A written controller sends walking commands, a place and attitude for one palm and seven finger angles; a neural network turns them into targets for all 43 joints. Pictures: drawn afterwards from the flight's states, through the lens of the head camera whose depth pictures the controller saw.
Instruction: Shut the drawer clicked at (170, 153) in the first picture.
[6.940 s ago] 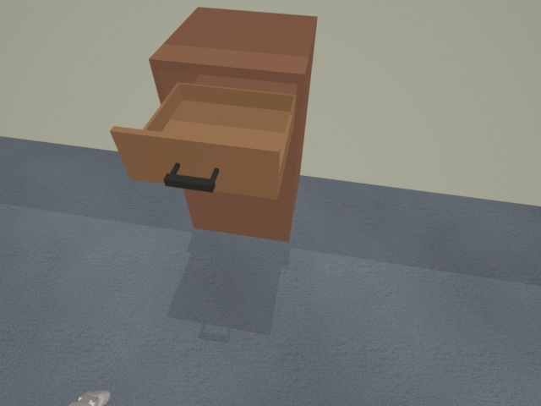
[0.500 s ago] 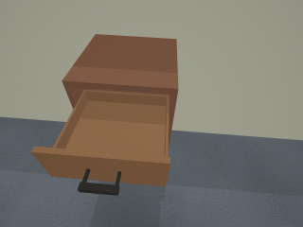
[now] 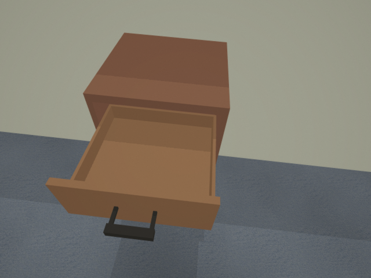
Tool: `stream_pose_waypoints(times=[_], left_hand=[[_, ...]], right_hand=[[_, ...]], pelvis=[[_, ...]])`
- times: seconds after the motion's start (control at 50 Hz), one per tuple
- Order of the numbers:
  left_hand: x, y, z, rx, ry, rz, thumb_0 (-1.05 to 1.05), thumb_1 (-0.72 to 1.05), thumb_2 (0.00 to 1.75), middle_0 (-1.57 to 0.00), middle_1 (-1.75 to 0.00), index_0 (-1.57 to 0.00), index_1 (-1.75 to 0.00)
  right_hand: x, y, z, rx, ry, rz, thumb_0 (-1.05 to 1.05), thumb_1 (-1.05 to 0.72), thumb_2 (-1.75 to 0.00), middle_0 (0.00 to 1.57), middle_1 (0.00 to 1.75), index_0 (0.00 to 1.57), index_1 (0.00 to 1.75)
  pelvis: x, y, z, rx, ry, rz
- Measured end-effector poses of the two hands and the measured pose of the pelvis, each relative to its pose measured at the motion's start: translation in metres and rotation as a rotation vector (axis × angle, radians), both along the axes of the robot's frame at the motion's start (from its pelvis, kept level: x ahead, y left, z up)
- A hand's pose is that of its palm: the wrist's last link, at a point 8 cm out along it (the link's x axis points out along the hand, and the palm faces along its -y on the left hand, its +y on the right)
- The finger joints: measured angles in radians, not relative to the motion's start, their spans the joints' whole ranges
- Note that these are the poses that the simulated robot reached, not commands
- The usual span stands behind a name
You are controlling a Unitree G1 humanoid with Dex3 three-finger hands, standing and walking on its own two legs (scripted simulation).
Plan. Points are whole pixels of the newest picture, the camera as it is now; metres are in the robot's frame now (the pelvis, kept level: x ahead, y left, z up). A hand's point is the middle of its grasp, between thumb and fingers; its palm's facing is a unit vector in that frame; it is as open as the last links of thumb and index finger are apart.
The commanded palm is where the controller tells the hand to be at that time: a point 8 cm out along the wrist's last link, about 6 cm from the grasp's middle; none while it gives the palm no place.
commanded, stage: come to a stop and stand still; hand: left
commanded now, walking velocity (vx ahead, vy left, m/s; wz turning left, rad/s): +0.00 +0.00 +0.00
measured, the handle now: (132, 222) +0.26 +0.15 -0.08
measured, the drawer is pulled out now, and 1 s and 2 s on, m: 0.30 0.30 0.30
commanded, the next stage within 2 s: look again from close up in 0.02 s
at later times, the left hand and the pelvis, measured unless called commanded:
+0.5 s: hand out of the picture +0.00 +0.16 -0.18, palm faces +0.02 -0.98 -0.18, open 7.4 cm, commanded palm none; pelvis +0.00 +0.00 +0.00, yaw +0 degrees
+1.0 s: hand (109, 257) +0.16 +0.17 -0.02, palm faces +0.18 -0.98 -0.03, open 6.5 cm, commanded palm +0.08 +0.19 -0.05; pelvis -0.04 -0.02 -0.03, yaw +0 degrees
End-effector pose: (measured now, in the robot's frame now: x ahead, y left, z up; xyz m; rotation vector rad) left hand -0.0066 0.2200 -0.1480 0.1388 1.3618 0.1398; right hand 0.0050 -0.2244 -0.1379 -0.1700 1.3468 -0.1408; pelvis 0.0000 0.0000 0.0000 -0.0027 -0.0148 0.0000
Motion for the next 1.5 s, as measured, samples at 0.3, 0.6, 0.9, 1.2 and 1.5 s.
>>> stream_pose_waypoints(times=[0.3, 0.6, 0.9, 1.2, 1.5], left_hand=[[0.000, -0.004, 0.000, -0.008, 0.009, 0.003, 0.01, 0.91, 0.90, -0.20, -0.30, -0.20, -0.30], [-0.003, -0.008, 0.002, -0.004, 0.006, 0.005, 0.01, 0.91, 0.90, -0.20, -0.30, -0.20, -0.30], [0.140, 0.001, 0.139, 0.085, -0.944, -0.004, 0.04, 0.96, 0.90, -0.26, -0.37, -0.26, -0.36], [0.078, -0.048, 0.097, -0.188, -1.288, -0.202, 0.02, 0.91, 0.90, -0.43, -0.61, -0.54, -0.65], [0.115, -0.047, 0.124, -0.207, -1.195, -0.223, 0.02, 0.91, 0.90, -0.82, -0.98, -0.83, -0.98]], right_hand=[[-0.002, 0.001, 0.001, 0.002, 0.011, -0.009, 0.01, -0.93, -0.90, 0.20, 0.30, 0.20, 0.30], [-0.018, 0.005, -0.002, 0.025, 0.043, -0.025, 0.01, -0.92, -0.90, 0.20, 0.30, 0.20, 0.30], [0.056, -0.033, 0.015, -0.050, -0.501, 0.034, 0.02, -0.93, -0.89, 0.20, 0.30, 0.20, 0.30], [0.185, -0.035, 0.035, -0.071, -0.963, 0.256, 0.01, -0.91, -0.90, 0.20, 0.30, 0.20, 0.30], [0.112, -0.013, -0.021, 0.041, -0.674, 0.042, 0.02, -0.91, -0.89, 0.21, 0.30, 0.20, 0.30]], pelvis=[[0.001, 0.000, 0.002, 0.003, 0.000, 0.001], [-0.002, -0.004, 0.002, 0.004, -0.004, 0.002], [-0.023, -0.005, -0.012, 0.004, 0.040, 0.030], [-0.056, -0.030, -0.091, -0.026, 0.218, 0.031], [-0.047, -0.028, -0.080, -0.023, 0.220, 0.013]])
